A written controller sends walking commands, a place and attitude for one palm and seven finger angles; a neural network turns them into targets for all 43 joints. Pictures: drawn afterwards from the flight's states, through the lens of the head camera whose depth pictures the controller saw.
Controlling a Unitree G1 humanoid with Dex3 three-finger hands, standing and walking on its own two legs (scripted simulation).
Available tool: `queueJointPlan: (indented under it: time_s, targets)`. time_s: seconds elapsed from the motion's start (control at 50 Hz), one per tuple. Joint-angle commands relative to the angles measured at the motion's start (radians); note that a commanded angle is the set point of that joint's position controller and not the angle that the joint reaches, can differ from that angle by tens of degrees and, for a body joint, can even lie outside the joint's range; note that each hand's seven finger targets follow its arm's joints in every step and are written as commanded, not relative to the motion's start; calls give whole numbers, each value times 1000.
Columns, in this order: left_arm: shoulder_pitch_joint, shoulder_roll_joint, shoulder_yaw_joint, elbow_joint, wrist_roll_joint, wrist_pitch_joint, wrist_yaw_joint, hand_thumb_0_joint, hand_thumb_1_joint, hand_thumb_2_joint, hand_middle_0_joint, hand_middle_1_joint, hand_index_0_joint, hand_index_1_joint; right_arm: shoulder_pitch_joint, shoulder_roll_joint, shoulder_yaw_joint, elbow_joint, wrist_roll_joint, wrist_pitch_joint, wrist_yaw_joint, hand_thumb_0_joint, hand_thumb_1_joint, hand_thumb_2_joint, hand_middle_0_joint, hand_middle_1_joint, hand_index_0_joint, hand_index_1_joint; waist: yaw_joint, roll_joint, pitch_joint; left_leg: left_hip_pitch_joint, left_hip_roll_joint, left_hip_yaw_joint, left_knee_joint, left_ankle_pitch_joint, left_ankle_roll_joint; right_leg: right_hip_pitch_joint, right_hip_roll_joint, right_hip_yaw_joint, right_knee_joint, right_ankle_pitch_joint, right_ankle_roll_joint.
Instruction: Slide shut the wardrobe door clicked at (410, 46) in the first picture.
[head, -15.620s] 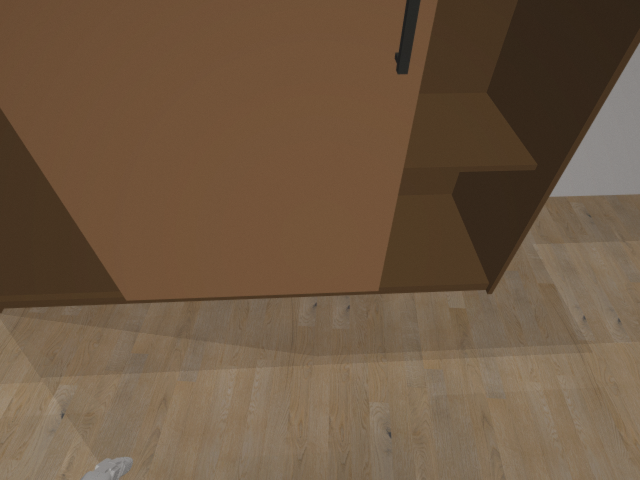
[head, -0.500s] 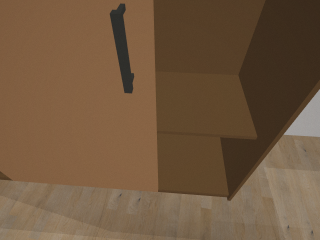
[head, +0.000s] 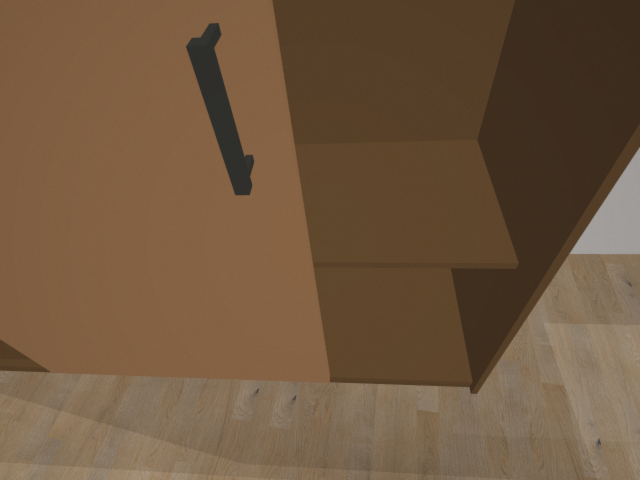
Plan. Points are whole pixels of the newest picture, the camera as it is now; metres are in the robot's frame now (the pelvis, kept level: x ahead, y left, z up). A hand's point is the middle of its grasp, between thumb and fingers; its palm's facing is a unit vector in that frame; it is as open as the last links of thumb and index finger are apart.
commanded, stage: come to a stop and stand still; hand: left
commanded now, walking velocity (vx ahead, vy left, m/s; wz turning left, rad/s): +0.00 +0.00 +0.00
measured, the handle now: (229, 117) +0.47 +0.12 +0.23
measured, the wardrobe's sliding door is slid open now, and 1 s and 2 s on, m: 0.43 0.43 0.43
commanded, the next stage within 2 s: look again from close up in 0.42 s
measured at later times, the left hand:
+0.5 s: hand out of the picture +0.07 +0.17 -0.16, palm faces +0.02 -0.97 -0.25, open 7.3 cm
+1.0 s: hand out of the picture +0.03 +0.17 -0.17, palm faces +0.03 -0.97 -0.23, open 7.3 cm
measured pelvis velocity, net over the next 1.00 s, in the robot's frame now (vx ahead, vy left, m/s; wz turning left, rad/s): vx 0.02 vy -0.01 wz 0.01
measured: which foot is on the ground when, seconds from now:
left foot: down 0.00-1.00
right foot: down 0.00-1.00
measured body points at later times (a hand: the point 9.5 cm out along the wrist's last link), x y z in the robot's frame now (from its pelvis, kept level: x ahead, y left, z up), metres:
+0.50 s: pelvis +0.02 -0.01 +0.00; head +0.04 -0.04 +0.45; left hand +0.07 +0.22 -0.14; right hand +0.02 -0.22 -0.17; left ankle -0.05 +0.12 -0.73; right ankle +0.07 -0.11 -0.73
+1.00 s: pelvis +0.02 -0.01 +0.00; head +0.04 -0.02 +0.45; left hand +0.03 +0.22 -0.15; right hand -0.01 -0.22 -0.16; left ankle -0.05 +0.12 -0.73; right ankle +0.07 -0.11 -0.73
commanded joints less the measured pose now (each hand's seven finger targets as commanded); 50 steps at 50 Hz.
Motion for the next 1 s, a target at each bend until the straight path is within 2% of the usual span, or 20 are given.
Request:
queueJointPlan:
  time_s: [0.0,0.04,0.12,0.22,0.28,0.36,0.42,0.46,0.56,0.64,0.74,0.76,0.84,0.88,0.94,0.98]
  targets:
    - [1,151,25,-36,-6,-29,10,0,900,900,-200,-300,-200,-300,53,-52,-5,-16,4,-35,-8,0,-900,-900,200,300,200,300,1,-76,20,-130,75,-93,-128,39,36,112,-74,119,-117,-70,-52]
    - [1,145,22,-23,-8,-33,11,0,900,900,-200,-300,-200,-300,61,-48,0,-1,5,-40,-11,0,-900,-900,200,300,200,300,1,-69,-10,-111,83,-89,-127,96,31,150,-78,105,-93,50,-52]
    - [-7,134,20,-9,-9,-35,15,0,900,900,-200,-300,-200,-300,62,-37,2,18,5,-41,-17,0,-900,-900,200,300,200,300,3,-43,-11,-98,92,-85,-133,150,24,176,-79,94,-71,163,-52]
    - [-21,130,17,0,-8,-34,17,0,900,900,-200,-300,-200,-300,54,-31,2,34,6,-37,-20,0,-900,-900,200,300,200,300,2,-58,-1,-85,94,-77,-133,154,18,181,-78,92,-77,198,-50]
    - [-26,127,18,-2,-6,-33,17,0,900,900,-200,-300,-200,-300,51,-29,1,35,7,-33,-20,0,-900,-900,200,300,200,300,-1,-80,8,-82,92,-74,-134,133,17,175,-76,96,-93,174,-49]
    - [-31,125,17,-1,-7,-32,18,0,900,900,-200,-300,-200,-300,42,-24,0,37,8,-32,-21,0,-900,-900,200,300,200,300,-1,-61,4,-61,97,-74,-143,149,17,177,-69,90,-95,190,-47]
    - [-28,125,19,-2,-4,-34,18,0,900,900,-200,-300,-200,-300,38,-26,-1,36,7,-32,-21,0,-900,-900,200,300,200,300,-5,-82,3,-55,91,-71,-135,140,16,173,-75,101,-106,192,-48]
    - [-27,124,18,0,-5,-33,18,0,900,900,-200,-300,-200,-300,34,-22,-1,40,8,-31,-21,0,-900,-900,200,300,200,300,-3,-59,-4,-46,96,-71,-145,141,17,177,-69,92,-109,180,-46]
    - [-19,123,18,0,-4,-31,17,0,900,900,-200,-300,-200,-300,30,-20,-1,42,8,-28,-21,0,-900,-900,200,300,200,300,-3,-69,8,-43,96,-71,-146,124,17,167,-65,91,-125,144,-44]
    - [-11,124,18,5,-4,-33,18,0,900,900,-200,-300,-200,-300,36,-28,1,47,10,-33,-21,0,-900,-900,200,300,200,300,-4,-53,-11,-38,99,-73,-146,159,17,188,-68,89,-111,192,-44]
    - [5,120,15,15,-3,-31,17,0,900,900,-200,-300,-200,-300,40,-20,4,56,11,-31,-21,0,-900,-900,200,300,200,300,0,-60,13,-53,96,-72,-150,123,18,180,-68,89,-129,142,-44]
    - [7,117,14,17,-4,-29,17,0,900,900,-200,-300,-200,-300,38,-15,4,57,10,-27,-22,0,-900,-900,200,300,200,300,2,-58,35,-57,95,-72,-155,94,18,165,-64,91,-145,100,-44]
    - [17,116,14,18,-3,-30,18,0,900,900,-200,-300,-200,-300,59,-12,7,66,10,-30,-20,0,-900,-900,200,300,200,300,1,-62,27,-62,92,-72,-153,96,20,170,-66,94,-145,85,-45]
    - [15,114,13,18,-4,-27,18,0,900,900,-200,-300,-200,-300,60,-13,7,67,10,-29,-20,0,-900,-900,200,300,200,300,2,-53,44,-79,92,-75,-156,73,21,161,-61,92,-151,45,-42]
    - [25,109,13,20,-4,-29,18,0,900,900,-200,-300,-200,-300,71,-8,8,73,11,-34,-21,0,-900,-900,200,300,200,300,3,-48,24,-69,97,-77,-157,108,21,177,-61,84,-133,97,-43]
    - [27,108,12,22,-4,-29,19,0,900,900,-200,-300,-200,-300,70,-8,7,73,12,-33,-21,0,-900,-900,200,300,200,300,4,-53,35,-81,94,-78,-156,98,22,176,-59,84,-135,92,-41]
